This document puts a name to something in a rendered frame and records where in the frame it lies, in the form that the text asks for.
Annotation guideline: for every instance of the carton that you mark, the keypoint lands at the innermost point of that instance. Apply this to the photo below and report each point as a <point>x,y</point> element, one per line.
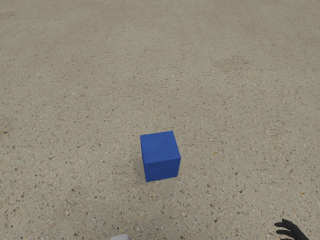
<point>160,155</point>

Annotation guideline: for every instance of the right robot hand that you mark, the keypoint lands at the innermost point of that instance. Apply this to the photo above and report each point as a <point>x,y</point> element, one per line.
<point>294,232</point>

